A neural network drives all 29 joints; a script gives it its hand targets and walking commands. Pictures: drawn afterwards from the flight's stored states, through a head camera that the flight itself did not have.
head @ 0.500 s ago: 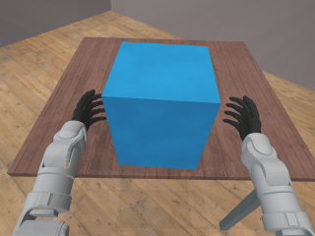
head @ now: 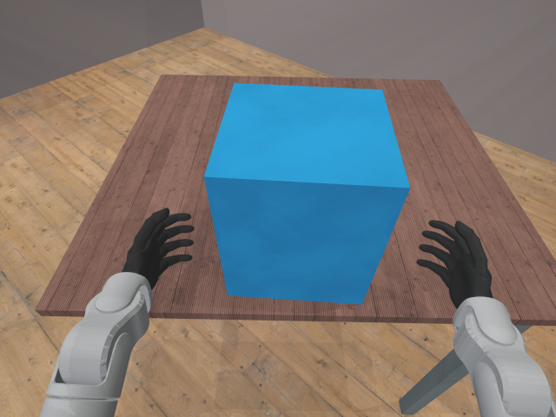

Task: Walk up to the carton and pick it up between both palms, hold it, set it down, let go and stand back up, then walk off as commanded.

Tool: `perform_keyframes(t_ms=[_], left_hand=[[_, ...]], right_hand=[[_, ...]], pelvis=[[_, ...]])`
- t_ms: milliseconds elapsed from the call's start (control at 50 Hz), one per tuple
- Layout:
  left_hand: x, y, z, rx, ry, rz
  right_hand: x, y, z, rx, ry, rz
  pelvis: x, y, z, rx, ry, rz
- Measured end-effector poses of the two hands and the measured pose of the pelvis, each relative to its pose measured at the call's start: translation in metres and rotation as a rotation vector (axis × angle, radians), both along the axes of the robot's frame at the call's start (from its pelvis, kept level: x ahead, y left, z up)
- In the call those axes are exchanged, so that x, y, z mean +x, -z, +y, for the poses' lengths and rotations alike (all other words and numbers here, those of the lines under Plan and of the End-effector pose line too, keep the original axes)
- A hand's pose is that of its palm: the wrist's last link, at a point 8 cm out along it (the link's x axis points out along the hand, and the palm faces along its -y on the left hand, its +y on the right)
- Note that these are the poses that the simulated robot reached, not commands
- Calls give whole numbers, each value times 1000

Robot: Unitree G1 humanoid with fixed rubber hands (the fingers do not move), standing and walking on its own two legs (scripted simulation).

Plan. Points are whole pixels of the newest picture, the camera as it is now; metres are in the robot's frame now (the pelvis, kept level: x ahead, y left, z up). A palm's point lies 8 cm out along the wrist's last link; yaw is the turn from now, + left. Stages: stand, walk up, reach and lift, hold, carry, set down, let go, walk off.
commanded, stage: set down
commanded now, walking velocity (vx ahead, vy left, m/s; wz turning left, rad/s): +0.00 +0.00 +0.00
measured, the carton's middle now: (300, 198) +0.42 -0.03 +0.11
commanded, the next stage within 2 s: none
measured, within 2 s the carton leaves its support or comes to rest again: neither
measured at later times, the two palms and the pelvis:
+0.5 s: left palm (113, 330) +0.23 +0.20 +0.09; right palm (482, 346) +0.21 -0.22 +0.09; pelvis +0.01 +0.01 +0.00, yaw -2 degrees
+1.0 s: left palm (109, 368) +0.20 +0.21 +0.05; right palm (474, 370) +0.19 -0.22 +0.05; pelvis +0.01 +0.00 +0.00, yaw +0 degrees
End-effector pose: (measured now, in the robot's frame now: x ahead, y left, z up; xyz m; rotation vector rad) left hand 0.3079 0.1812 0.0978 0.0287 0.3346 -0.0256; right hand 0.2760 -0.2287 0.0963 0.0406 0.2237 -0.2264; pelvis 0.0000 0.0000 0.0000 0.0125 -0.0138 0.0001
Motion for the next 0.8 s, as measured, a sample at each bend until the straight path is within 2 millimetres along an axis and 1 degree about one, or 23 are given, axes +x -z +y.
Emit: perform_keyframes(t_ms=[60,200,360,480,580,700,800], left_hand=[[-8,1,2,1,-5,4],[-33,3,8,-3,-21,7],[-67,4,11,-17,-33,5],[-75,6,17,-11,-58,8],[-89,9,18,-12,-67,15],[-102,13,20,6,-86,32],[-105,26,24,18,-95,77]], right_hand=[[-9,1,1,5,2,-1],[-34,6,5,-3,-22,24],[-63,5,10,-6,-14,37],[-69,8,8,-4,-2,52],[-78,11,11,3,-7,74],[-84,17,10,-2,-14,96],[-85,27,8,-16,-23,141]], pelvis=[[2,0,3,-1,10,-6],[8,-2,8,-4,31,-23],[14,-3,8,-10,41,-44],[13,-3,7,-10,43,-55],[12,-4,5,-11,40,-65],[11,-3,3,-11,31,-72],[10,-3,2,-11,22,-78]])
